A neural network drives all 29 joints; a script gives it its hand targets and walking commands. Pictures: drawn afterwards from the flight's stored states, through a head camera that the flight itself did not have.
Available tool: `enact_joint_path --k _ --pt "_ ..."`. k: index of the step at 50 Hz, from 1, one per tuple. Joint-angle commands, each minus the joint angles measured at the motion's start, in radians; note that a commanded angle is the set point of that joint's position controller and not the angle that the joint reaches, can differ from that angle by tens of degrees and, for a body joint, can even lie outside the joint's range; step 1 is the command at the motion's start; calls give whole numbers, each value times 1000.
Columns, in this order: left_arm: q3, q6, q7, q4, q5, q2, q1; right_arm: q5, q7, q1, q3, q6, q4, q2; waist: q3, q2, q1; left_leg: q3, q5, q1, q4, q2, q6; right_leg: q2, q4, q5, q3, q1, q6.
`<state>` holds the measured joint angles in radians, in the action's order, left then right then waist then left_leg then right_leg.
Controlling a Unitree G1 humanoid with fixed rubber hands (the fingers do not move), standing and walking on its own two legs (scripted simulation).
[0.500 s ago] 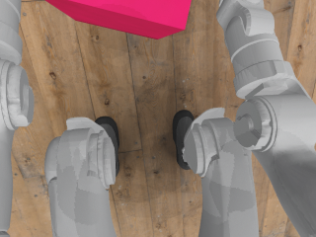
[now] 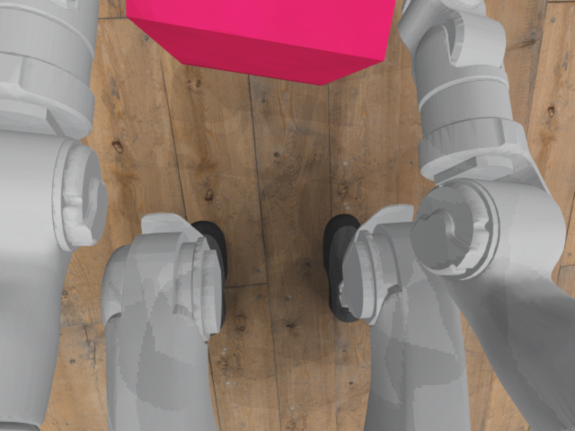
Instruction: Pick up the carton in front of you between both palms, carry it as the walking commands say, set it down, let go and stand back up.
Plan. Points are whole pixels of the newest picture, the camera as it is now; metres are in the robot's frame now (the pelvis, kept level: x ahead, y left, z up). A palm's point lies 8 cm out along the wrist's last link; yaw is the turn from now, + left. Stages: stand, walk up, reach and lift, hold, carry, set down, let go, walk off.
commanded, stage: reach and lift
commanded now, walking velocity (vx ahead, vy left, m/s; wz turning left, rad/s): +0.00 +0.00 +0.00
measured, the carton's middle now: out of the picture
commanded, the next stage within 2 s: none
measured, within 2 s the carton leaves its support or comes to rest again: neither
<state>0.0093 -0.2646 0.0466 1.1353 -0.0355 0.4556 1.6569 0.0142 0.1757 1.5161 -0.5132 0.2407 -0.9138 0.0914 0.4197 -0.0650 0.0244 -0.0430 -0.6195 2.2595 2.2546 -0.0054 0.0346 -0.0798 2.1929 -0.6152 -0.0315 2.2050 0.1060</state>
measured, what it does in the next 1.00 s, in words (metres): rises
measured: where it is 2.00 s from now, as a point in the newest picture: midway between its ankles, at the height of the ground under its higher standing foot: (279, 289)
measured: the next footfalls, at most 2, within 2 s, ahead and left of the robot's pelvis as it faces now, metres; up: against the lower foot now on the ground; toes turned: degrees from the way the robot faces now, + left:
none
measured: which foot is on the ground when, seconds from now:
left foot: down 0.00-1.00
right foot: down 0.00-1.00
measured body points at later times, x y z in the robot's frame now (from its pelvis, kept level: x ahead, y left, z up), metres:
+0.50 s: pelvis -0.02 -0.02 +0.10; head +0.27 +0.04 +0.43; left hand +0.52 +0.19 +0.02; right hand +0.51 -0.11 +0.02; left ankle +0.09 +0.11 -0.33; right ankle +0.11 -0.15 -0.33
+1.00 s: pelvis +0.02 -0.02 +0.21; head +0.22 +0.03 +0.61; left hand +0.47 +0.18 +0.16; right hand +0.49 -0.12 +0.17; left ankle +0.09 +0.11 -0.33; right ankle +0.11 -0.15 -0.33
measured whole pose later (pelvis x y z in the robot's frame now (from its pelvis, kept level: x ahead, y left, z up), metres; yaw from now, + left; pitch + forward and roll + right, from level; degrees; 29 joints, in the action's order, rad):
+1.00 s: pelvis +0.02 -0.02 +0.21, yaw +6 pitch +39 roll -2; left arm -0.36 -0.42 0.01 0.68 0.25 0.01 0.90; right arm 0.20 0.09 0.81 -0.53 0.38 -0.54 -0.14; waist -0.23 -0.03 0.03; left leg -0.07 -0.47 1.69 1.49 -0.05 -0.02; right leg -0.06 1.48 -0.50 -0.06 1.66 0.06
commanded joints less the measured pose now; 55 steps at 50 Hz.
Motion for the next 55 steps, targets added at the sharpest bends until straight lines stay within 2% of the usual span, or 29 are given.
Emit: enact_joint_path --k 1,4,6,8,11,14,16,18,21,24,27,30,36,41,46,55 --pt "209 46 240 -356 -154 -1052 495 -161 -257 543 427 -6 153 -933 -1502 217 27 31 694 -926 -188 -70 -28 -72 -103 510 172 -467 -73" --pt "236 16 202 -474 -157 -1126 491 -209 -247 572 508 15 269 -972 -1801 269 18 30 873 -1184 -191 -79 -39 -86 -139 535 186 -429 -63" --pt "223 -17 183 -498 -129 -1176 441 -212 -249 609 554 38 357 -985 -1909 279 -5 40 891 -1245 -220 -89 -47 -97 -167 517 187 -420 -57" --pt "201 -46 168 -469 -93 -1229 362 -198 -248 612 591 58 409 -998 -1884 246 -19 60 798 -1167 -275 -103 -51 -104 -204 489 186 -449 -48" --pt "118 -83 177 -352 -15 -1275 244 -132 -260 552 556 84 365 -1023 -1679 191 -23 79 591 -968 -368 -117 -52 -108 -280 386 178 -449 -42" --pt "18 -96 202 -239 70 -1281 206 -13 -270 471 426 108 262 -1021 -1455 172 9 97 311 -713 -460 -126 -53 -109 -363 241 166 -474 -56" --pt "-34 -100 217 -201 111 -1273 209 59 -271 425 347 118 207 -1004 -1366 178 43 102 211 -634 -506 -130 -51 -109 -418 188 162 -487 -67" --pt "-72 -99 227 -185 141 -1266 215 96 -275 412 310 119 194 -998 -1358 184 54 105 176 -633 -543 -133 -47 -108 -459 169 159 -503 -72" --pt "-98 -93 233 -184 161 -1272 226 105 -285 429 313 118 201 -1023 -1406 183 38 108 168 -668 -589 -136 -42 -105 -505 165 152 -540 -73" --pt "-101 -95 233 -210 168 -1284 219 88 -301 442 355 127 220 -1066 -1489 157 7 114 179 -727 -628 -138 -35 -102 -541 171 147 -591 -67" --pt "-84 -109 232 -256 164 -1317 195 63 -319 432 412 147 246 -1117 -1586 125 -20 118 212 -807 -662 -139 -30 -103 -574 192 146 -652 -58" --pt "-46 -128 237 -321 145 -1363 164 36 -339 393 472 169 275 -1164 -1672 104 -32 122 274 -893 -689 -143 -31 -106 -605 236 147 -712 -50" --pt "73 -151 240 -436 88 -1458 74 4 -363 248 568 186 312 -1217 -1732 120 -18 113 404 -1043 -749 -151 -49 -110 -670 337 137 -803 -53" --pt "132 -145 227 -463 70 -1515 -29 4 -369 113 598 174 304 -1231 -1650 152 0 99 435 -1110 -817 -154 -64 -109 -739 365 120 -842 -62" --pt "137 -128 205 -455 85 -1545 -130 14 -372 3 608 158 279 -1246 -1555 153 -3 79 430 -1174 -898 -156 -66 -110 -820 357 101 -887 -66" --pt "126 -106 186 -463 118 -1575 -282 34 -381 -155 631 144 258 -1276 -1420 103 -19 47 401 -1326 -1059 -152 -51 -103 -991 329 65 -1040 -66"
